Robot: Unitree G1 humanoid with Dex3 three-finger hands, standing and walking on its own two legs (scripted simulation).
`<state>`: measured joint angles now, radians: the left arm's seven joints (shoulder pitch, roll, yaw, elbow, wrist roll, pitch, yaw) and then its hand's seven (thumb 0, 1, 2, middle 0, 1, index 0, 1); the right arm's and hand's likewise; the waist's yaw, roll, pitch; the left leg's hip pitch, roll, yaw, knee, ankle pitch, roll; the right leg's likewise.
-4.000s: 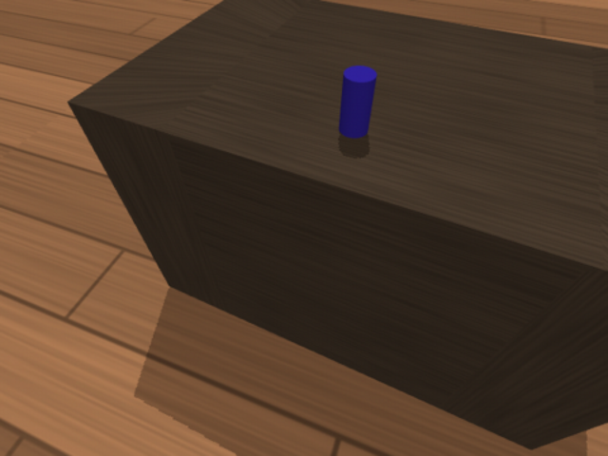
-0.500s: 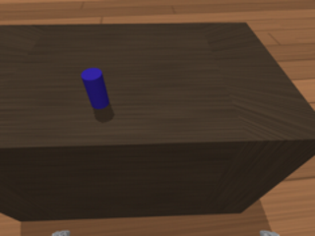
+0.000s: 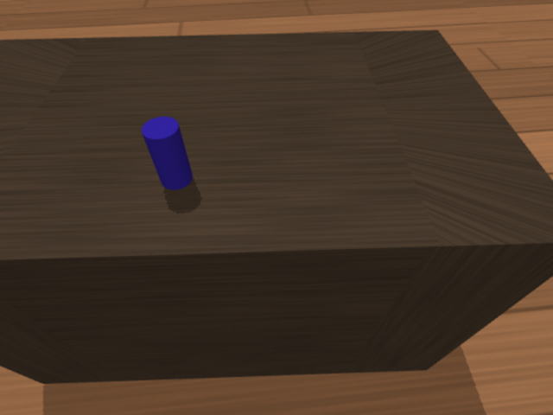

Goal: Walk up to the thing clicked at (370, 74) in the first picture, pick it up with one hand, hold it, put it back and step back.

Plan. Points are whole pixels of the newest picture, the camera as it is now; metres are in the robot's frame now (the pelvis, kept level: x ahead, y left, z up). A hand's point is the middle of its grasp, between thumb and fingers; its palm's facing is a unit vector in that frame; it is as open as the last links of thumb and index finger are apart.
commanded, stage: stand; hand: left
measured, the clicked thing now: (169, 155) +0.50 +0.21 +0.08
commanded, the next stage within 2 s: none
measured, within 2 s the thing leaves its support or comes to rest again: neither
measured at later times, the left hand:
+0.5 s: hand out of the picture +0.07 +0.26 -0.16, palm faces -0.02 -0.94 -0.34, open 7.4 cm
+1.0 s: hand out of the picture +0.05 +0.26 -0.16, palm faces -0.02 -0.94 -0.34, open 7.4 cm
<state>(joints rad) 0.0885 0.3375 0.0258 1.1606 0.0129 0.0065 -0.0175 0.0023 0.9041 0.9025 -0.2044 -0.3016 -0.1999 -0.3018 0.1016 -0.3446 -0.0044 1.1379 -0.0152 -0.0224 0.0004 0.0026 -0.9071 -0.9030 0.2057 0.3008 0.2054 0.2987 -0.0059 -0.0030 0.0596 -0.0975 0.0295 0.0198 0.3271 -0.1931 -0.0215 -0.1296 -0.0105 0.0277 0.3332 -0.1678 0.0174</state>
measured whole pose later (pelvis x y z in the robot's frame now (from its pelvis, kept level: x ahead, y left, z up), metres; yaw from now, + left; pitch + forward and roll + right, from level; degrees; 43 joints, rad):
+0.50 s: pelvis -0.01 +0.00 +0.00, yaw +0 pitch -3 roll +0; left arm 0.10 0.36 0.00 1.14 0.01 -0.01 -0.01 0.00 0.90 0.90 -0.20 -0.30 -0.20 -0.30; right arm 0.10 -0.35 0.00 1.13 -0.01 -0.01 0.01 0.00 -0.91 -0.90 0.21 0.30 0.21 0.30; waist -0.01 0.00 0.06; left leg -0.09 0.02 0.01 0.32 -0.18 -0.02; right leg -0.12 -0.02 0.02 0.32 -0.15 0.02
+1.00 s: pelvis -0.01 +0.00 +0.00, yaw +1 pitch -3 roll +0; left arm 0.12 0.36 0.00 1.13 0.02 -0.01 -0.01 0.00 0.90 0.90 -0.21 -0.30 -0.20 -0.30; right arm 0.12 -0.35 0.00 1.14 -0.01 -0.01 0.01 0.00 -0.91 -0.90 0.21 0.30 0.20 0.30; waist -0.01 -0.01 0.05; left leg -0.11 0.02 0.01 0.33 -0.17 -0.02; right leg -0.13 -0.02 0.02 0.33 -0.15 0.02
